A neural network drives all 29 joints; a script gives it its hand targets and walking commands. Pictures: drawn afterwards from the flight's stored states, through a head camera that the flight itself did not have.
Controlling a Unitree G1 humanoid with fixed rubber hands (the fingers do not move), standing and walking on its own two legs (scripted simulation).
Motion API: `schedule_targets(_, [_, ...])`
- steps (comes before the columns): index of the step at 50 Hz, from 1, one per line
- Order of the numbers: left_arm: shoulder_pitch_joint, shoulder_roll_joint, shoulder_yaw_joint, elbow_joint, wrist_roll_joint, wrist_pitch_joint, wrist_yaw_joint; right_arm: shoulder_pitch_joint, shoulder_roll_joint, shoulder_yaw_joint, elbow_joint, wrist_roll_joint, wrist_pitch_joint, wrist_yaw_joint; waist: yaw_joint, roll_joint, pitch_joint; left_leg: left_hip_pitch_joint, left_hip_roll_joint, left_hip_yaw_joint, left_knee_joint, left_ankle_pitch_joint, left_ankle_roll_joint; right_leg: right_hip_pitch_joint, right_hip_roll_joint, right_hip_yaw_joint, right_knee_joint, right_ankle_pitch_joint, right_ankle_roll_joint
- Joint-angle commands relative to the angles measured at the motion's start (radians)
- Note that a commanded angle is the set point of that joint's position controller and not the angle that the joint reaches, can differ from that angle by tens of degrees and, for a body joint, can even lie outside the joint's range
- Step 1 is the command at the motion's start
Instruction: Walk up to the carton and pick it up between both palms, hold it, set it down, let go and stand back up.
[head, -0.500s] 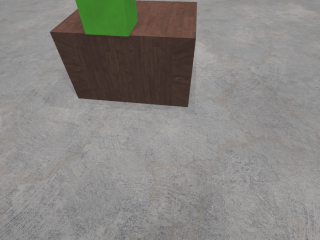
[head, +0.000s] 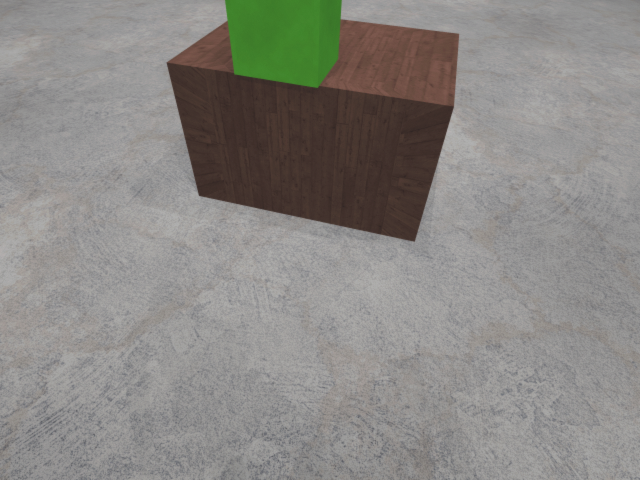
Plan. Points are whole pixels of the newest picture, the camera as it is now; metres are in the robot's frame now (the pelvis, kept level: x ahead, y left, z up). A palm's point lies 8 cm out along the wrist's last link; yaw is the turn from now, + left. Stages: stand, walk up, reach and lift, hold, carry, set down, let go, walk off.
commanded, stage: walk up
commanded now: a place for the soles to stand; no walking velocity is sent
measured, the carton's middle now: (287, 24) +1.54 +0.16 +0.02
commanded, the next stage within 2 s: none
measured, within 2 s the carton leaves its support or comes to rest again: neither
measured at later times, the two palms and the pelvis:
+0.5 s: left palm (192, 357) +0.35 +0.24 -0.13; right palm out of the picture +0.16 -0.23 -0.17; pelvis +0.23 +0.00 -0.04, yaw +1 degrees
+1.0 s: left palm (160, 324) +0.44 +0.32 -0.17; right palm (401, 247) +0.61 -0.15 -0.12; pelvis +0.49 +0.07 -0.03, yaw +10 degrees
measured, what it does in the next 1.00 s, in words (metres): walks ahead: left foot, then right foot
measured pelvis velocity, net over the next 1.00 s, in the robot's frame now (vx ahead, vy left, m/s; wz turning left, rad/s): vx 0.49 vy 0.07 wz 0.17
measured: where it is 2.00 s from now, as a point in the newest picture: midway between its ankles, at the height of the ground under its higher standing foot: (299, 288)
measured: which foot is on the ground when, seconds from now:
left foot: up 0.00-0.02, down 0.04-0.46, up 0.48-0.82, down 0.84-1.00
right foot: down 0.00-0.02, up 0.04-0.42, down 0.44-0.86, up 0.88-1.00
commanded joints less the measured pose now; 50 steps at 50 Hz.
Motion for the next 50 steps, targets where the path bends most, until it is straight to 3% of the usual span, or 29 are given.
schedule_targets(1, [-0.179,0.173,0.019,-0.105,0.012,0.013,-0.014,0.334,-0.014,-0.02,0.035,0.008,-0.012,-0.01,-0.164,0.085,0.134,0.439,-0.117,0.156,-0.12,0.033,0.012,-0.539,-0.096,0.024,0.069,-0.547,-0.126])
schedule_targets(2, [-0.162,0.08,-0.016,-0.135,0.001,0.022,-0.031,0.402,-0.062,-0.039,0.038,0.007,-0.008,-0.024,-0.18,0.288,0.14,0.441,-0.05,-0.026,-0.187,-0.119,0.037,-0.597,0.007,-0.048,0.434,-0.398,-0.086])
schedule_targets(3, [-0.223,-0.005,-0.049,-0.219,-0.011,0.022,-0.051,0.462,-0.114,-0.036,0.01,0.018,-0.009,-0.042,-0.201,0.369,0.125,0.402,0.162,-0.557,-0.453,-0.463,0.099,-0.758,0.094,0.067,0.773,-0.3,-0.049])
schedule_targets(4, [-0.222,0.047,-0.046,-0.28,-0.031,0.02,-0.062,0.347,-0.175,-0.033,-0.037,0.042,-0.008,-0.06,-0.117,0.22,0.16,0.235,0.292,-0.918,-0.745,-0.743,0.157,-0.794,0.063,0.186,0.843,-0.19,-0.039])
schedule_targets(5, [-0.173,0.094,-0.043,-0.283,-0.045,0.014,-0.064,0.229,-0.235,-0.032,-0.084,0.055,-0.014,-0.068,-0.051,0.191,0.184,0.181,0.355,-0.971,-0.788,-0.858,0.187,-0.802,0.021,0.204,0.889,-0.134,-0.023])
schedule_targets(6, [-0.151,0.127,-0.045,-0.266,-0.043,0.008,-0.063,0.153,-0.247,-0.032,-0.107,0.049,-0.023,-0.07,-0.024,0.152,0.207,0.164,0.348,-0.875,-0.736,-0.769,0.221,-0.812,-0.024,0.194,0.876,-0.078,-0.009])
schedule_targets(9, [-0.133,0.17,-0.041,-0.241,-0.028,0.006,-0.069,0.161,-0.169,0.005,-0.094,0.02,-0.06,-0.062,-0.015,0.139,0.187,0.095,0.259,-0.555,-0.666,-0.468,0.224,-0.682,-0.052,0.188,0.676,0.007,0.018])
schedule_targets(10, [-0.114,0.159,-0.039,-0.255,-0.028,0.007,-0.071,0.164,-0.172,0.002,-0.086,0.009,-0.068,-0.061,-0.011,0.162,0.165,0.107,0.252,-0.521,-0.655,-0.413,0.239,-0.657,-0.05,0.18,0.642,0.026,0.018])
schedule_targets(12, [-0.144,0.156,-0.038,-0.28,-0.034,0.009,-0.076,0.167,-0.166,0.004,-0.075,0.01,-0.075,-0.058,-0.017,0.135,0.192,0.107,0.233,-0.431,-0.646,-0.31,0.249,-0.652,-0.054,0.165,0.568,0.093,0.02])
schedule_targets(17, [-0.232,0.116,-0.038,-0.344,-0.042,-0.015,-0.085,0.161,-0.16,0.004,-0.06,0.005,-0.081,-0.04,-0.035,0.08,0.214,0.116,0.152,-0.201,-0.591,-0.048,0.221,-0.469,0.006,0.05,0.269,0.289,0.001])
schedule_targets(19, [-0.197,0.102,-0.028,-0.351,-0.037,-0.022,-0.077,0.149,-0.162,0.006,-0.059,-0.001,-0.076,-0.031,-0.017,0.094,0.194,0.098,0.141,-0.149,-0.522,0.084,0.208,-0.307,0.049,0.0,0.212,0.319,-0.017])
schedule_targets(21, [-0.018,0.123,-0.002,-0.32,-0.023,-0.032,-0.061,0.129,-0.165,0.011,-0.07,-0.002,-0.061,-0.026,0.07,0.035,0.124,0.054,0.095,-0.113,-0.278,0.228,0.171,-0.065,0.098,-0.021,0.132,0.285,-0.051])
schedule_targets(22, [0.119,0.172,0.022,-0.293,-0.011,-0.035,-0.049,0.165,-0.131,0.023,-0.075,-0.003,-0.053,-0.022,0.114,-0.073,0.016,-0.008,0.02,-0.04,0.008,0.262,0.142,0.131,0.077,0.024,0.149,0.2,-0.064])
schedule_targets(23, [0.209,0.269,0.05,-0.325,-0.006,-0.033,-0.033,0.224,-0.07,0.046,-0.121,0.018,-0.047,-0.018,0.132,-0.255,-0.13,-0.139,-0.09,0.016,0.408,0.071,0.077,0.25,-0.217,0.474,-0.03,-0.11,-0.14])
schedule_targets(24, [0.184,0.322,0.065,-0.356,-0.056,-0.021,-0.02,0.216,-0.099,0.032,-0.179,0.033,-0.035,-0.019,0.11,-0.228,-0.167,-0.27,-0.134,-0.083,0.563,-0.131,0.05,0.223,-0.378,0.943,-0.296,-0.424,-0.233])
schedule_targets(25, [0.09,0.299,0.053,-0.365,-0.078,-0.015,-0.003,0.139,-0.155,0.024,-0.2,0.029,-0.026,-0.019,0.089,-0.102,-0.059,-0.354,-0.055,-0.147,0.629,-0.062,0.039,0.155,-0.403,0.936,-0.353,-0.576,-0.233])
schedule_targets(27, [0.02,0.256,0.029,-0.362,-0.067,-0.028,0.003,0.052,-0.124,0.033,-0.211,0.017,-0.029,-0.018,0.07,-0.115,0.075,-0.379,0.002,-0.139,0.596,-0.045,0.027,0.004,-0.36,0.631,-0.297,-0.353,-0.244])
schedule_targets(29, [-0.008,0.191,0.005,-0.336,-0.051,-0.053,-0.005,0.083,-0.105,0.028,-0.205,0.009,-0.024,-0.007,0.017,-0.098,0.101,-0.266,0.036,-0.152,0.457,-0.041,0.014,-0.152,-0.321,0.443,-0.301,-0.213,-0.241])
schedule_targets(31, [-0.016,0.192,0.003,-0.315,-0.046,-0.072,-0.01,0.077,-0.085,0.027,-0.22,0.009,-0.017,0.005,-0.003,-0.079,0.091,-0.252,0.053,-0.153,0.362,-0.012,0.001,-0.157,-0.326,0.369,-0.314,-0.128,-0.256])
schedule_targets(34, [-0.025,0.193,0.004,-0.284,-0.041,-0.077,-0.015,0.017,-0.059,0.032,-0.241,0.006,-0.024,0.025,-0.005,-0.077,0.107,-0.23,0.066,-0.096,0.146,0.12,-0.003,-0.164,-0.279,0.199,-0.312,-0.098,-0.23])
schedule_targets(36, [-0.029,0.195,0.004,-0.265,-0.039,-0.071,-0.023,-0.034,-0.052,0.031,-0.26,0.011,-0.033,0.031,-0.008,-0.093,0.14,-0.12,0.044,-0.041,0.026,0.237,0.014,-0.241,-0.241,0.099,-0.299,-0.083,-0.204])
schedule_targets(39, [0.0,0.208,0.001,-0.248,-0.031,-0.051,-0.031,-0.057,-0.06,0.021,-0.274,0.007,-0.044,0.023,-0.013,-0.037,0.115,0.053,-0.028,0.047,-0.068,0.289,0.038,-0.275,-0.225,0.022,-0.212,-0.051,-0.195])
schedule_targets(41, [0.008,0.196,-0.013,-0.248,-0.024,-0.025,-0.037,0.042,-0.089,0.002,-0.253,0.001,-0.049,0.007,-0.065,0.023,0.106,0.217,-0.076,0.068,-0.136,0.253,0.062,-0.316,-0.186,-0.025,-0.021,-0.027,-0.16])
schedule_targets(42, [0.049,0.169,-0.028,-0.257,-0.019,-0.011,-0.041,0.145,-0.126,-0.018,-0.238,-0.006,-0.052,-0.006,-0.101,0.096,0.042,0.33,-0.078,0.016,-0.163,0.206,0.076,-0.321,-0.131,-0.077,0.222,0.081,-0.129])
schedule_targets(43, [0.089,0.107,-0.05,-0.285,-0.021,-0.004,-0.051,0.26,-0.204,-0.038,-0.234,-0.002,-0.054,-0.022,-0.142,0.278,-0.084,0.452,0.121,-0.321,-0.263,0.022,0.116,-0.427,-0.024,-0.109,0.59,0.005,-0.064])
schedule_targets(44, [0.083,0.14,-0.049,-0.335,-0.037,0.012,-0.064,0.289,-0.28,-0.051,-0.266,0.037,-0.046,-0.045,-0.149,0.28,-0.114,0.488,0.299,-0.836,-0.533,-0.217,0.18,-0.603,0.074,0.044,0.781,-0.164,-0.03])
schedule_targets(45, [0.048,0.178,-0.04,-0.362,-0.051,0.018,-0.061,0.214,-0.311,-0.053,-0.294,0.06,-0.037,-0.063,-0.115,0.213,-0.078,0.44,0.33,-0.883,-0.6,-0.329,0.207,-0.657,0.023,0.153,0.872,-0.109,-0.028])
schedule_targets(49, [0.047,0.192,-0.029,-0.344,-0.033,0.006,-0.058,0.075,-0.195,-0.008,-0.3,0.03,-0.06,-0.068,-0.054,0.168,0.007,0.257,0.265,-0.509,-0.537,-0.142,0.242,-0.63,-0.045,0.167,0.778,-0.049,0.013])
schedule_targets(50, [0.063,0.178,-0.026,-0.342,-0.033,0.01,-0.063,0.061,-0.182,-0.001,-0.29,0.029,-0.069,-0.063,-0.034,0.178,0.008,0.214,0.255,-0.465,-0.541,-0.133,0.25,-0.606,-0.047,0.169,0.743,-0.038,0.019])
